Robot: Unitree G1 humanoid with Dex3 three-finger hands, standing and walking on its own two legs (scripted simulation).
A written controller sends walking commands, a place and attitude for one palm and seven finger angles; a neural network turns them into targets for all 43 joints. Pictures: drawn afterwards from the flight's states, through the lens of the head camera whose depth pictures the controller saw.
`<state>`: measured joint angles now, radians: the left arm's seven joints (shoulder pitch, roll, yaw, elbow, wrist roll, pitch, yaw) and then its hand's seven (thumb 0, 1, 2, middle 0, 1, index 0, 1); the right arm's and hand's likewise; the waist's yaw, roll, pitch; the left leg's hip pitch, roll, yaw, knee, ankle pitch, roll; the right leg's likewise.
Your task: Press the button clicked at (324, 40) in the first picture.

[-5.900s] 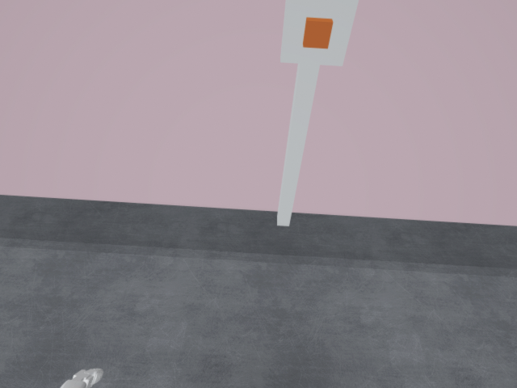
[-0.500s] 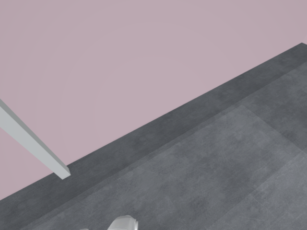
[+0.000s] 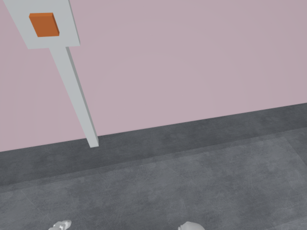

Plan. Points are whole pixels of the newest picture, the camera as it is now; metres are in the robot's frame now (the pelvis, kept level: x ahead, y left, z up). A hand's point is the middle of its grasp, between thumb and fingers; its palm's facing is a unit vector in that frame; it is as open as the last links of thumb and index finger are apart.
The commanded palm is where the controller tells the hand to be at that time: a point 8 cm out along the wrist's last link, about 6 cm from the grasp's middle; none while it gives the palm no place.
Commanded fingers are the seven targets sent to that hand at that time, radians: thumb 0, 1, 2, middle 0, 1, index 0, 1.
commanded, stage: turn to face it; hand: left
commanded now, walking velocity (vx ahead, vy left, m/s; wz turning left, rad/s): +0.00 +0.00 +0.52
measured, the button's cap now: (45, 24) +0.68 +0.41 +0.15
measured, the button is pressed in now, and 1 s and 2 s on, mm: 0 0 0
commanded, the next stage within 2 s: take the last steps up to it in 0.42 s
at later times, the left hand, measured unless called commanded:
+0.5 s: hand out of the picture +0.00 +0.16 -0.15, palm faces +0.26 -0.93 -0.26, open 7.4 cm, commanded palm none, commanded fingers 0.00 0.90 0.90 -0.20 -0.30 -0.20 -0.30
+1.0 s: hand out of the picture +0.00 +0.22 -0.17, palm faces +0.33 -0.93 -0.17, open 7.4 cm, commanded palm none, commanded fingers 0.00 0.90 0.90 -0.20 -0.30 -0.20 -0.30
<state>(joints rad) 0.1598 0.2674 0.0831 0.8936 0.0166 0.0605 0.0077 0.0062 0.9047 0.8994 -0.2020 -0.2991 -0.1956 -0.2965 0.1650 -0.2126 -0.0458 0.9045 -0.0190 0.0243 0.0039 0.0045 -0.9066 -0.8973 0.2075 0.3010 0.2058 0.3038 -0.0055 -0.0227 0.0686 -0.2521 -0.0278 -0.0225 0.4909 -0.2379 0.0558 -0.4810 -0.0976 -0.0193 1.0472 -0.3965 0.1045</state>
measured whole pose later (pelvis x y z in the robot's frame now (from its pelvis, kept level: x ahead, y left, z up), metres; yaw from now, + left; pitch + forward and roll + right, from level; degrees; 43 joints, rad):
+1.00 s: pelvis +0.03 +0.03 +0.00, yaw +18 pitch -2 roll +0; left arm 0.26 0.20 0.05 1.04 0.03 0.02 -0.02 0.01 0.91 0.90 -0.20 -0.30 -0.19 -0.30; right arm 0.39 -0.13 -0.02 1.08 -0.02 -0.05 -0.02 0.00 -0.91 -0.90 0.21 0.30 0.20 0.30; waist -0.01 -0.03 0.02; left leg 0.02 -0.02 0.06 0.30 -0.29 0.04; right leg -0.52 -0.11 -0.06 0.94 -0.24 0.05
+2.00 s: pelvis +0.23 +0.09 +0.00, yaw +18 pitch -1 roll -2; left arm 0.22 0.23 0.09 1.01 0.03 0.07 0.02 0.00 0.91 0.90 -0.20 -0.30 -0.19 -0.30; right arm 0.16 -0.15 -0.05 1.03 -0.02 0.01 -0.04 -0.01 -0.93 -0.90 0.21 0.30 0.21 0.30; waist 0.00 -0.04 0.06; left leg -0.28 0.08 0.16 0.46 -0.16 0.04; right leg -0.46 -0.04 0.00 1.10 -0.37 0.05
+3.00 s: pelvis +0.24 +0.01 +0.00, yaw +19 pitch -1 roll +0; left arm 0.31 0.13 0.00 1.11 0.02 -0.01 0.01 0.00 0.90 0.90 -0.20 -0.30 -0.20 -0.30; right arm 0.27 -0.16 0.00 1.09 -0.01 -0.01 -0.02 0.01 -0.92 -0.90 0.20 0.30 0.20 0.30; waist 0.00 0.01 0.02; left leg -0.22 0.04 0.01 0.47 -0.24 -0.03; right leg -0.23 0.01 0.00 0.50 -0.26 -0.02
